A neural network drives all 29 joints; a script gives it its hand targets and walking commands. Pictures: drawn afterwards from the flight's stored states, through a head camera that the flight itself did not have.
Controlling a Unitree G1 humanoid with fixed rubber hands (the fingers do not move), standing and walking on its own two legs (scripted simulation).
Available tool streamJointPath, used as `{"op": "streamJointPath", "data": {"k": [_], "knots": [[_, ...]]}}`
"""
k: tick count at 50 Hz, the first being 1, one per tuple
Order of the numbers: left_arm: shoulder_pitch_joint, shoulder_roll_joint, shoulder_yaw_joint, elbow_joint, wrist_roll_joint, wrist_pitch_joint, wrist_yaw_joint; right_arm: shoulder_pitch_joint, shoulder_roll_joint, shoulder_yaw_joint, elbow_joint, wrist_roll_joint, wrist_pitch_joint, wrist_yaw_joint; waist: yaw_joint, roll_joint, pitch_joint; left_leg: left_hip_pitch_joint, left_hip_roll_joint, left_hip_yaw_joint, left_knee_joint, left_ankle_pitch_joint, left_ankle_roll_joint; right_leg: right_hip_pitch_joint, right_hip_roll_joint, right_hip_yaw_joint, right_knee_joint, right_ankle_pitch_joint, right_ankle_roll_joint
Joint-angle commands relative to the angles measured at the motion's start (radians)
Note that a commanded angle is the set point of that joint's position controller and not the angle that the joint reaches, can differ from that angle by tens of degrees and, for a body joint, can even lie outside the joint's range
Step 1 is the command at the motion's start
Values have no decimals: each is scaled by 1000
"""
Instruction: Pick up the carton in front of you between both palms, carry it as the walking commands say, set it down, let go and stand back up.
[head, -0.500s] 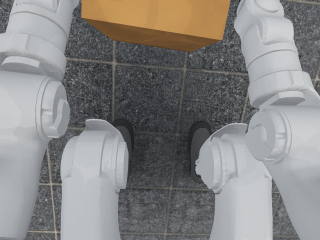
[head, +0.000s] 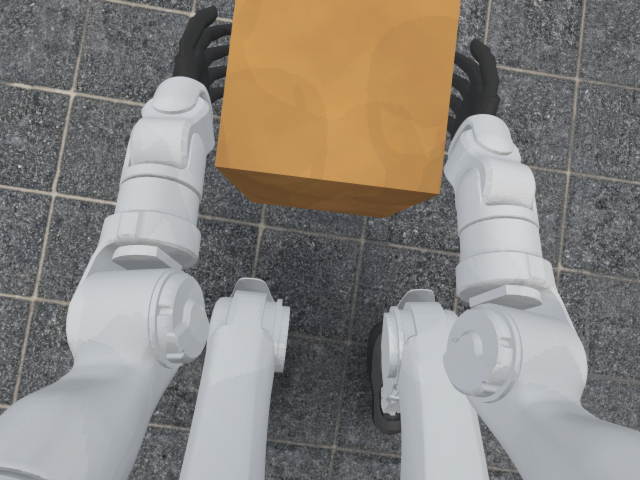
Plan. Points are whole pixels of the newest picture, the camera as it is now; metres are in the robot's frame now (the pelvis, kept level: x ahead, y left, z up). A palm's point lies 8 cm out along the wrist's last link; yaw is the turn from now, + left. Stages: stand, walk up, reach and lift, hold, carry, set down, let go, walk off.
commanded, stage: reach and lift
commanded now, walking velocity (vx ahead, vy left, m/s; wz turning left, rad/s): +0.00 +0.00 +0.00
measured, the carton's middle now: (331, 120) +0.53 +0.03 -0.15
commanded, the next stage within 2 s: none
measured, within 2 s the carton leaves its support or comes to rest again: neither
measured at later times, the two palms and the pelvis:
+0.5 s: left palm (149, 48) +0.49 +0.17 +0.07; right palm (574, 92) +0.48 -0.13 +0.07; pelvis +0.02 +0.00 +0.11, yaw +1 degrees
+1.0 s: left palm out of the picture +0.43 +0.16 +0.23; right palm out of the picture +0.44 -0.14 +0.23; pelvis +0.06 +0.00 +0.25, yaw +1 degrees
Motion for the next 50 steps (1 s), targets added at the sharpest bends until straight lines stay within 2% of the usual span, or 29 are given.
{"op": "streamJointPath", "data": {"k": [1, 4, 9, 13, 18, 27, 37, 50], "knots": [[-564, -1070, -309, 11, -59, -6, -256, -678, 935, 385, 31, 28, 17, 247, -33, 103, -898, 540, -93, 143, -272, 60, 28, 437, 117, -144, -261, 80, -53], [-563, -1073, -269, 21, -27, -10, -262, -690, 963, 381, 29, 15, 18, 257, -8, 83, -954, 578, -94, 146, -318, 69, 35, 486, 118, -137, -306, 90, -48], [-541, -1104, -278, -25, -18, 1, -268, -688, 1032, 453, -15, 43, 38, 278, 28, 37, -1095, 681, -95, 153, -382, 108, 42, 593, 119, -135, -370, 119, -29], [-517, -1152, -343, -100, -48, 23, -278, -646, 1085, 528, -62, 78, 63, 294, 32, 25, -1206, 794, -97, 154, -422, 171, 38, 686, 121, -137, -415, 174, -21], [-450, -1217, -449, -180, -100, 44, -281, -550, 1123, 610, -115, 114, 80, 304, 15, 46, -1256, 926, -101, 144, -477, 253, 25, 770, 123, -132, -473, 243, -21], [-270, -1285, -510, -197, -106, 36, -262, -354, 1147, 656, -114, 119, 67, 312, 2, 78, -1103, 1063, -105, 110, -618, 280, 14, 861, 123, -103, -611, 259, -31], [-79, -1312, -505, -199, -72, 13, -247, -158, 1167, 665, -101, 87, 48, 321, 6, 55, -943, 1246, -100, 73, -803, 293, 22, 1040, 115, -61, -804, 267, -37], [157, -1326, -579, -279, -70, 8, -255, 102, 1196, 739, -151, 70, 46, 326, 7, 40, -757, 1537, -79, 31, -1064, 369, 37, 1393, 86, 5, -1074, 361, -53]]}}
